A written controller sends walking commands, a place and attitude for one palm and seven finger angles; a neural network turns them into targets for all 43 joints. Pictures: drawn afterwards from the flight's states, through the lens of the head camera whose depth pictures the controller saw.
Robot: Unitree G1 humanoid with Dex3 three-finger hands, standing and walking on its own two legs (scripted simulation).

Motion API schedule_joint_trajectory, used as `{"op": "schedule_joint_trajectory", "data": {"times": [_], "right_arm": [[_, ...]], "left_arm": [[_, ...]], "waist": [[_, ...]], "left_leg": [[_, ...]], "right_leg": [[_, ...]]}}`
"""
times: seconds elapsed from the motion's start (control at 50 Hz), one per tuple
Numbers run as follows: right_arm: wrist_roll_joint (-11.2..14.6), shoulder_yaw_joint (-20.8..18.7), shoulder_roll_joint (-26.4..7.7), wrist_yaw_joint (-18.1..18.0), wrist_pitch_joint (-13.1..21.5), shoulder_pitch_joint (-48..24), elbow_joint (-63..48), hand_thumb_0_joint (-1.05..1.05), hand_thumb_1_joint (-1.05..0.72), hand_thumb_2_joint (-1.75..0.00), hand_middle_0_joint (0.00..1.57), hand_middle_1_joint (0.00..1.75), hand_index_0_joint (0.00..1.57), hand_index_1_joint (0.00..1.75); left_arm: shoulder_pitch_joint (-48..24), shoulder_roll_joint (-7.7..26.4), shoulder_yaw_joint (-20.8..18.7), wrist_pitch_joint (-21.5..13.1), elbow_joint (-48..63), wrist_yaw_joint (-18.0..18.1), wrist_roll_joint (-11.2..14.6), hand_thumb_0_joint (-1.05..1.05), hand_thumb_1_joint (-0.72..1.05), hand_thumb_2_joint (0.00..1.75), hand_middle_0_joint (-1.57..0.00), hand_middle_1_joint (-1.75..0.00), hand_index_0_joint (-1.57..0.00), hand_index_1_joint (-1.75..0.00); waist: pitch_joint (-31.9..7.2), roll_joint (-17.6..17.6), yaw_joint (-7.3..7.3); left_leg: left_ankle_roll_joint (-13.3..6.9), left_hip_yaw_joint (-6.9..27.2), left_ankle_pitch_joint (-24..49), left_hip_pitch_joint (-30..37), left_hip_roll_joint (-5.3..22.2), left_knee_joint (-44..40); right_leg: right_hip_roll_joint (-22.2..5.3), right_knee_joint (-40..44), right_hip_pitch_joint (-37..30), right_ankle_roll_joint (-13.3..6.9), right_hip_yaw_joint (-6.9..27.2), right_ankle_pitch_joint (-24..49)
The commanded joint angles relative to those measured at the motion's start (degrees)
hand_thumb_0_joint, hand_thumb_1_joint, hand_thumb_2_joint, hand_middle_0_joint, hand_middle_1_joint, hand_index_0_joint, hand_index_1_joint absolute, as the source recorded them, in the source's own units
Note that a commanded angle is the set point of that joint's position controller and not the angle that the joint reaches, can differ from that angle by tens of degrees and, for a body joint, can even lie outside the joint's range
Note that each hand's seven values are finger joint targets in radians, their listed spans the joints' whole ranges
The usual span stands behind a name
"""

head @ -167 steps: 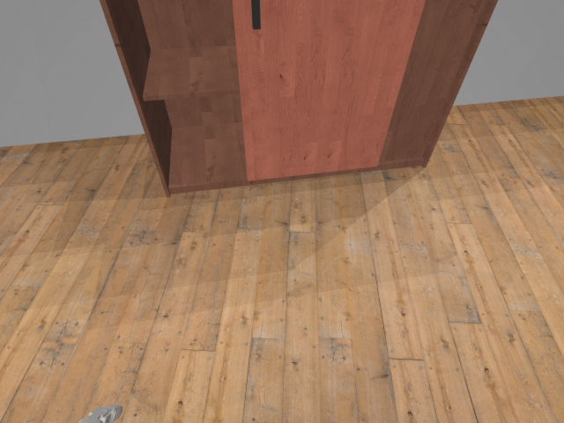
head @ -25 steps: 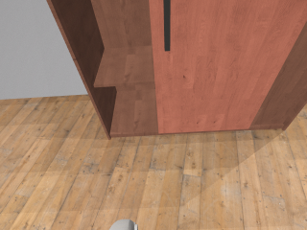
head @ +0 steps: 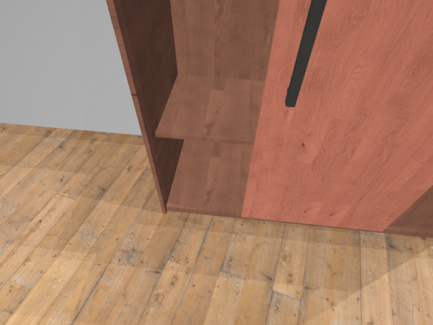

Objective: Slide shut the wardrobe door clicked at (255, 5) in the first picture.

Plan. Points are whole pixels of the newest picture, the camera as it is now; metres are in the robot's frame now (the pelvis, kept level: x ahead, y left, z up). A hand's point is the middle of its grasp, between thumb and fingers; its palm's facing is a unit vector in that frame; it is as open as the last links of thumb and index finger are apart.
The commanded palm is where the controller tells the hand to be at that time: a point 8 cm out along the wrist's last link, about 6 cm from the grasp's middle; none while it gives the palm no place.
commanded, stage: take the last steps up to it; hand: right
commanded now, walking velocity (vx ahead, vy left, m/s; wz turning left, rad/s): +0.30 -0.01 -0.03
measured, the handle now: (304, 41) +0.70 -0.14 +0.20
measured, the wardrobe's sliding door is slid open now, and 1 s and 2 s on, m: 0.39 0.39 0.39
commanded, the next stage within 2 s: come to a stop and stand still in 0.42 s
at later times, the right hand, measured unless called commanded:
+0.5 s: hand out of the picture +0.15 -0.22 -0.17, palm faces +0.06 +0.99 -0.15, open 7.4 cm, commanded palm none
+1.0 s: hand (314, 279) +0.27 -0.20 -0.16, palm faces +0.08 +0.97 -0.23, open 7.3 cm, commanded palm none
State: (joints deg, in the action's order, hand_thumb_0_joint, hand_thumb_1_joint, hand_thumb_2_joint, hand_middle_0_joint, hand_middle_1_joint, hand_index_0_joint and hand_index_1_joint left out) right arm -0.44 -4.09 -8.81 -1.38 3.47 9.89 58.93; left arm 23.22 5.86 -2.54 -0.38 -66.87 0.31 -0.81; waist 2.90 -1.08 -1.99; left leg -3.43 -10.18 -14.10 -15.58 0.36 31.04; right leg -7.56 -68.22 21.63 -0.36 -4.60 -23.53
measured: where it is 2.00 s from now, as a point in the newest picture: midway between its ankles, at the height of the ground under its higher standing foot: outside the picture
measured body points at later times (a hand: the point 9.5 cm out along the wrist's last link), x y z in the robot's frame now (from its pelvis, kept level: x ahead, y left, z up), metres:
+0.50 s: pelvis +0.16 -0.04 +0.01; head +0.17 -0.06 +0.46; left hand +0.19 +0.19 -0.13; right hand +0.15 -0.27 -0.15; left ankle +0.14 +0.09 -0.66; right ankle +0.17 -0.14 -0.73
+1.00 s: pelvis +0.19 -0.02 +0.01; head +0.23 -0.02 +0.45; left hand +0.25 +0.22 -0.15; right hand +0.27 -0.25 -0.14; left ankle +0.25 +0.10 -0.73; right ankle +0.15 -0.14 -0.69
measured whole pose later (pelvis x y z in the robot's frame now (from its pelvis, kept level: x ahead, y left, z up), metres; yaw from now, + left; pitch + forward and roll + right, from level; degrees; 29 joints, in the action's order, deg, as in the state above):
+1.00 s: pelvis +0.19 -0.02 +0.01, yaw -2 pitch +0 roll -1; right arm -1.9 -2.9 -8.4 -2.6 -1.2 6.4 57.4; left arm 9.9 10.7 -3.7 2.9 -59.0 1.4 -0.1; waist 5.4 -0.3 0.5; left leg -0.7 -6.8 -8.8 -18.6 4.5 27.7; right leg -1.1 -49.0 19.8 2.3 -1.7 -28.4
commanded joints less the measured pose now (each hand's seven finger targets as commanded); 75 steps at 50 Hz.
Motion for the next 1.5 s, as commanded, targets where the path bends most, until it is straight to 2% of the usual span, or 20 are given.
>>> {"op": "schedule_joint_trajectory", "data": {"times": [0.0, 0.16, 0.24, 0.28, 0.3, 0.38, 0.58, 0.62, 0.66, 0.76, 0.9, 1.02, 1.04, 1.06, 1.08, 1.16, 1.3, 1.38, 1.42, 1.48], "right_arm": [[-1.1, 0.3, -4.5, -0.1, 0.6, 6.9, 0.3, 0.0, -0.9, -0.9, 0.2, 0.3, 0.2, 0.3], [-1.2, -0.1, -7.8, 0.8, 0.6, 11.0, 2.2, 0.0, -0.9, -0.9, 0.2, 0.3, 0.2, 0.3], [-0.7, 0.1, -7.0, 1.0, -0.3, 10.7, 2.5, 0.0, -0.9, -0.9, 0.2, 0.3, 0.2, 0.3], [-0.2, 1.1, -2.6, 1.6, -0.3, 10.1, -0.3, 0.0, -0.9, -0.9, 0.2, 0.3, 0.2, 0.3], [-0.9, 0.8, -4.5, 1.3, -0.4, 7.6, -1.1, 0.0, -0.9, -0.9, 0.2, 0.3, 0.2, 0.3], [-1.1, 0.8, -2.7, 2.0, -1.3, 9.8, 1.7, 0.0, -0.9, -0.9, 0.2, 0.3, 0.2, 0.3], [-0.5, 2.0, -0.5, 0.5, -3.0, 8.2, 1.3, 0.0, -0.9, -0.9, 0.2, 0.3, 0.2, 0.3], [-0.6, 1.6, -2.7, 0.1, -2.5, 11.4, 2.6, 0.0, -0.9, -0.9, 0.2, 0.3, 0.2, 0.3], [-0.6, 1.2, -8.6, -0.6, -1.8, 10.4, 2.6, 0.0, -0.9, -0.9, 0.2, 0.3, 0.2, 0.3], [-0.7, 0.3, -9.6, -1.8, -2.8, 7.5, 1.0, 0.0, -0.9, -0.9, 0.2, 0.3, 0.2, 0.3], [-1.4, -1.5, -11.5, -2.2, -4.1, 2.2, -3.0, 0.0, -0.9, -0.9, 0.2, 0.3, 0.2, 0.3], [-1.0, -1.3, -10.9, -1.3, -5.0, -0.6, -3.9, 0.0, -0.9, -0.9, 0.2, 0.3, 0.2, 0.3], [-0.7, -0.6, -9.1, -0.9, -5.2, 0.0, -4.1, 0.0, -0.9, -0.9, 0.2, 0.3, 0.2, 0.3], [-0.2, -0.1, -5.8, -0.5, -5.8, 0.7, -4.9, 0.0, -0.9, -0.9, 0.2, 0.3, 0.2, 0.3], [-0.4, 0.0, -5.4, -0.6, -6.2, -1.1, -5.5, 0.0, -0.9, -0.9, 0.2, 0.3, 0.2, 0.3], [-1.1, -0.3, -6.5, 0.0, -6.7, 5.3, -1.5, 0.0, -0.9, -0.9, 0.2, 0.3, 0.2, 0.3], [-0.5, 2.1, -4.8, -0.3, -5.0, 5.6, -0.4, 0.0, -0.9, -0.9, 0.2, 0.3, 0.2, 0.3], [-0.3, 2.6, -6.0, -1.1, -3.4, 11.4, 3.5, 0.0, -0.9, -0.9, 0.2, 0.3, 0.2, 0.3], [0.0, 3.1, -7.3, -1.2, -2.8, 9.9, 3.8, 0.0, -0.9, -0.9, 0.2, 0.3, 0.2, 0.3], [0.0, 3.6, -5.2, -1.3, -2.3, 9.7, 4.6, 0.0, -0.9, -0.9, 0.2, 0.3, 0.2, 0.3]], "left_arm": [[1.4, 1.8, -0.8, -0.4, 4.6, -0.2, -0.8, 0.0, 0.9, 0.9, -0.2, -0.3, -0.2, -0.3], [-8.9, 3.9, -0.6, -1.9, 9.4, -1.4, -0.5, 0.0, 0.9, 0.9, -0.2, -0.3, -0.2, -0.3], [-1.2, 7.5, -0.9, -3.0, 6.8, -0.8, -0.7, 0.0, 0.9, 0.9, -0.2, -0.3, -0.2, -0.3], [8.6, 16.7, -2.7, -3.0, 5.4, 0.3, -1.3, 0.0, 0.9, 0.9, -0.2, -0.3, -0.2, -0.3], [6.8, 16.1, -2.4, -2.4, 5.7, 0.5, -1.0, 0.0, 0.9, 0.9, -0.2, -0.3, -0.2, -0.3], [-3.3, 9.1, -0.1, -3.7, 8.0, 1.3, -0.5, 0.0, 0.9, 0.9, -0.2, -0.3, -0.2, -0.3], [-4.3, 9.0, -0.1, -2.2, 5.9, 1.8, -0.5, 0.0, 0.9, 0.9, -0.2, -0.3, -0.2, -0.3], [-4.3, 8.1, 0.0, -1.6, 5.0, 1.8, -0.1, 0.0, 0.9, 0.9, -0.2, -0.3, -0.2, -0.3], [-1.4, 4.5, 0.6, -0.8, 4.8, 1.3, 0.8, 0.0, 0.9, 0.9, -0.2, -0.3, -0.2, -0.3], [-1.5, 5.4, -0.7, 2.0, 4.7, 1.9, 0.6, 0.0, 0.9, 0.9, -0.2, -0.3, -0.2, -0.3], [-6.2, 5.7, -1.4, 3.4, 8.2, 1.1, 0.5, 0.0, 0.9, 0.9, -0.2, -0.3, -0.2, -0.3], [-0.8, 6.4, -0.9, 1.8, 7.9, 0.7, 0.2, 0.0, 0.9, 0.9, -0.2, -0.3, -0.2, -0.3], [-0.8, 8.2, -1.1, 1.4, 8.1, 0.7, 0.2, 0.0, 0.9, 0.9, -0.2, -0.3, -0.2, -0.3], [-3.0, 12.6, -1.8, 1.1, 9.9, 0.8, -0.5, 0.0, 0.9, 0.9, -0.2, -0.3, -0.2, -0.3], [-7.3, 14.8, -1.8, 1.4, 12.2, 0.9, -1.0, 0.0, 0.9, 0.9, -0.2, -0.3, -0.2, -0.3], [-15.1, 11.7, -0.1, 1.0, 13.3, 1.8, -0.7, 0.0, 0.9, 0.9, -0.2, -0.3, -0.2, -0.3], [-6.7, 11.4, -0.3, 0.5, 9.1, 2.0, -0.2, 0.0, 0.9, 0.9, -0.2, -0.3, -0.2, -0.3], [-5.6, 9.3, 0.3, -0.1, 7.2, 1.5, 1.0, 0.0, 0.9, 0.9, -0.2, -0.3, -0.2, -0.3], [-6.3, 7.6, 1.0, -0.3, 6.9, 1.2, 1.2, 0.0, 0.9, 0.9, -0.2, -0.3, -0.2, -0.3], [-6.0, 8.3, 1.2, 0.0, 5.0, 1.3, 0.6, 0.0, 0.9, 0.9, -0.2, -0.3, -0.2, -0.3]], "waist": [[2.2, 4.6, -0.02], [2.1, 7.8, 2.73], [-0.4, -1.5, -1.2], [-3.5, -20.9, -3.98], [-1.4, -14.0, -3.78], [0.9, -5.4, 1.38], [-0.5, -5.3, 2.48], [-2.7, -2.6, 4.14], [-4.5, 8.0, 2.07], [-6.1, 15.2, 3.23], [-7.4, 8.6, 3.27], [-7.5, 9.6, 0.22], [-7.0, 3.4, 0.23], [-2.9, -11.7, 0.88], [1.4, -15.5, 0.87], [3.2, -9.3, 4.89], [-2.8, -6.7, 0.87], [-5.6, 0.6, 1.81], [-4.1, 3.4, 0.69], [-3.0, 9.6, 0.66]], "left_leg": [[-5.8, 12.6, 3.3, -2.7, 15.9, -21.0], [-6.4, 12.3, 3.2, 4.3, 15.3, -18.6], [-2.5, 7.5, 1.5, -2.1, 10.2, -5.0], [2.3, 0.6, -19.0, -17.9, -0.1, 23.9], [1.4, 5.8, -20.0, -18.9, 2.0, 31.3], [2.9, 8.6, -5.7, -15.8, 6.1, 33.3], [4.8, 5.4, 1.2, -1.3, 3.9, 4.3], [5.2, 5.8, 12.9, 5.7, 4.2, -7.3], [0.6, 17.7, 36.3, 11.4, 15.4, -6.9], [-7.4, 18.3, 56.3, 11.2, 20.4, -7.2], [-8.4, 16.2, 40.4, 8.2, 19.9, -9.4], [-2.0, 13.5, 10.6, -0.7, 13.7, -6.7], [0.5, 11.2, 0.8, -4.5, 9.9, -2.9], [3.7, 6.7, -9.3, -9.8, 3.9, 4.3], [4.0, 7.9, -14.5, -8.1, 1.3, 12.7], [3.7, 12.5, -7.2, -6.5, 1.2, 27.1], [4.9, 9.5, -11.5, -5.1, 2.3, 5.3], [3.5, 13.8, 7.6, 8.8, 5.0, -13.6], [1.1, 16.9, 12.4, 5.5, 9.8, -12.9], [1.4, 15.5, 14.0, 3.8, 7.4, -12.5]], "right_leg": [[-2.2, 5.6, 5.5, 1.3, 1.2, 5.0], [0.6, 28.1, 3.4, 1.0, -1.6, 7.5], [2.9, 40.5, -15.7, 0.3, -2.7, 11.6], [-17.3, 54.4, -25.9, -8.9, 25.3, 10.6], [-18.3, 56.3, -20.9, -11.1, 25.9, 4.9], [-10.8, 56.8, -12.3, -7.6, 10.2, 18.2], [-7.5, 49.0, -10.8, -7.2, 1.5, 35.9], [-3.9, 43.6, -10.3, -3.2, -0.3, 28.2], [1.9, 40.3, -3.4, 0.8, -1.4, 4.6], [4.4, 20.7, -1.9, 1.9, 1.1, -8.7], [5.7, 14.6, -0.2, 2.9, 4.5, -6.0], [6.6, 43.1, -15.0, 2.1, 0.9, 10.6], [3.7, 47.0, -17.2, 1.4, 4.1, 11.0], [-6.6, 54.2, -11.2, -2.0, 17.5, 10.0], [-11.9, 59.3, -0.2, -6.2, 23.0, 7.7], [-5.1, 58.9, 2.9, -6.3, 12.7, 3.0], [-5.9, 53.9, -17.0, -9.0, 13.9, 18.9], [-0.8, 46.9, -12.8, -3.4, 9.4, 22.7], [2.3, 47.7, -13.5, -0.9, 6.5, 17.9], [1.8, 47.5, -15.9, -0.8, 5.9, 21.2]]}}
